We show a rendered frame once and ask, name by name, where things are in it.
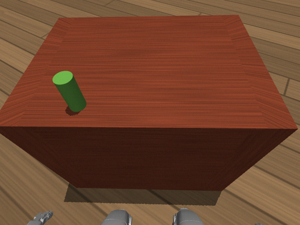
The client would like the left robot hand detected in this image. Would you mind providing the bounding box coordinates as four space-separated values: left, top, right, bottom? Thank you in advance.
27 211 53 225

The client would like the can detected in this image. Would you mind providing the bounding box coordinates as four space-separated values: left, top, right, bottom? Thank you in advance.
52 71 87 112

